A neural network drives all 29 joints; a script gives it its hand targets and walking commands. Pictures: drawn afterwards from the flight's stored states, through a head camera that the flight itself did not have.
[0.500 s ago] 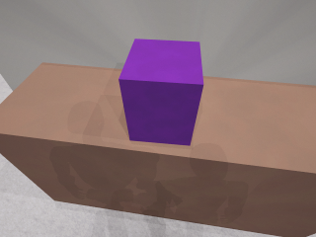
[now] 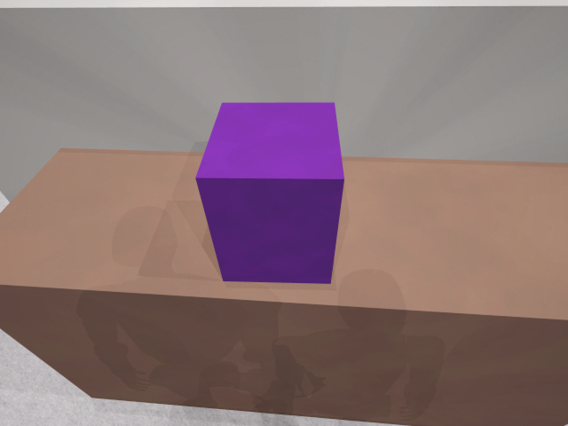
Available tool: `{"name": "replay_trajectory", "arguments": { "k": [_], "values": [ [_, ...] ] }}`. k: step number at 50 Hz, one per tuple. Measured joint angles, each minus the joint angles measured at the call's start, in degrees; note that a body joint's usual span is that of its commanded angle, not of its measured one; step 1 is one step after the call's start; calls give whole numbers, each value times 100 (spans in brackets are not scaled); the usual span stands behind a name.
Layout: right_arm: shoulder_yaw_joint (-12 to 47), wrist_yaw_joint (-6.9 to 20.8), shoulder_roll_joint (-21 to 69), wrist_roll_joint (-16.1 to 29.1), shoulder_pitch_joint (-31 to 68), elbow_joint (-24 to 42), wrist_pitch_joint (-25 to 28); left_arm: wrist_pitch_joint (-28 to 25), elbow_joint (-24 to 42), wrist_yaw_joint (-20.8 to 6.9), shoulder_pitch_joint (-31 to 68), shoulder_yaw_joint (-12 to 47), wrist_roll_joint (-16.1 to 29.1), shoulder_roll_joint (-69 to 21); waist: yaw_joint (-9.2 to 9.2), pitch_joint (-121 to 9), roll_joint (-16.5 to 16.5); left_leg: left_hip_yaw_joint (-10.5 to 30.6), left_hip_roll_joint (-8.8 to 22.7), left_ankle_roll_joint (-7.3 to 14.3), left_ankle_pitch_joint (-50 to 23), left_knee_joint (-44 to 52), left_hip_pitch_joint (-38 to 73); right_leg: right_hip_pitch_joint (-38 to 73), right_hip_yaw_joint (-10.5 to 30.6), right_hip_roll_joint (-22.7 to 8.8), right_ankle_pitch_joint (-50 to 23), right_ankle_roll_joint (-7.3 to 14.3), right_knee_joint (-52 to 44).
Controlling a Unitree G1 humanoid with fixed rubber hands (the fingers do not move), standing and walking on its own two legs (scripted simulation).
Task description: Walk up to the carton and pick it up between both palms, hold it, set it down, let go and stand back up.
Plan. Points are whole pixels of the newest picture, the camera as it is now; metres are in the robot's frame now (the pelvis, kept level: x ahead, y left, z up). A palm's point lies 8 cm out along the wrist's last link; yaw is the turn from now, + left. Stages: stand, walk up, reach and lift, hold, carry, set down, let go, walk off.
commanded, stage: walk up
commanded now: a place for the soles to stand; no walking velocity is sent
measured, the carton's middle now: (277, 194) +0.50 +0.02 +0.06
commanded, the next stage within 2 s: stand in 1.34 s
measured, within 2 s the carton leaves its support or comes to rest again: neither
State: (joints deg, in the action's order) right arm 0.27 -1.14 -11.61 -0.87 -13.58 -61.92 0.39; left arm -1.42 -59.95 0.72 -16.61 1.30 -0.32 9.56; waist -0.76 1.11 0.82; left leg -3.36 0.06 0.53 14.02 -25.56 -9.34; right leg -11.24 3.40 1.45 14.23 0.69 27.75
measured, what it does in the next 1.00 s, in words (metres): stands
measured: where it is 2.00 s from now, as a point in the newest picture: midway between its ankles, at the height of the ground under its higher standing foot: outside the picture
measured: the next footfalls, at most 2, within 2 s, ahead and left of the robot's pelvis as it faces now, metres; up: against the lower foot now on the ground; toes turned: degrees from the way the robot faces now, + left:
none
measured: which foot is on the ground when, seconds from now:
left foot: down 0.00-1.00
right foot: down 0.00-1.00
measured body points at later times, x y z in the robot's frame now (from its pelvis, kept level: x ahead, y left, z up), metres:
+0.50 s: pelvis +0.01 +0.02 -0.01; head +0.01 +0.00 +0.44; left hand +0.06 +0.25 -0.15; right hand +0.03 -0.23 -0.17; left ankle +0.00 +0.11 -0.74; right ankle +0.01 -0.11 -0.74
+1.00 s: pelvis +0.00 +0.02 -0.02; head +0.02 -0.01 +0.43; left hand +0.10 +0.25 -0.15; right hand +0.01 -0.24 -0.18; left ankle +0.00 +0.11 -0.74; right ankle +0.01 -0.11 -0.74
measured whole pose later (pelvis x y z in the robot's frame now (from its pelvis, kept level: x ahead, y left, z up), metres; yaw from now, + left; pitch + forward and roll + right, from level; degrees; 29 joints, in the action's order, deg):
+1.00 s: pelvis +0.00 +0.02 -0.02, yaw -12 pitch -2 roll +3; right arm -0.2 -0.8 -14.1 -1.4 -10.1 -59.1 -3.7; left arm -0.7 -54.5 2.7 -14.9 1.6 -0.6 11.5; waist 0.2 4.1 0.0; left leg -15.4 2.0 1.5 21.8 -35.0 -11.1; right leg -19.4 14.7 4.5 19.7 -1.0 41.6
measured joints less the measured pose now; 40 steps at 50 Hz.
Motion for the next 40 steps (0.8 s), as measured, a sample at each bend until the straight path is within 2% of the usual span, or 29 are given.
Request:
{"name": "replay_trajectory", "arguments": {
  "k": [9, 24, 40],
  "values": [
    [24, -6, 18, 6, 120, -62, -56, 13, -16, 49, 125, 41, -8, 21, 20, 86, -95, -227, -14, 48, 65, -12, 30, -113, 231, 2, 60, -56, 155],
    [15, -2, -23, 0, 279, -2, -161, 13, 20, 124, 153, 60, -9, 85, 13, 134, -66, -637, 10, 108, 282, -208, 24, -340, 634, 67, 213, -135, 520],
    [-37, 10, -203, -28, 371, 172, -338, 40, 323, 182, 136, 47, -23, 126, 71, 269, -55, -1030, 129, 105, 603, -667, -126, -678, 989, 228, 420, -163, 1064]
  ]
}}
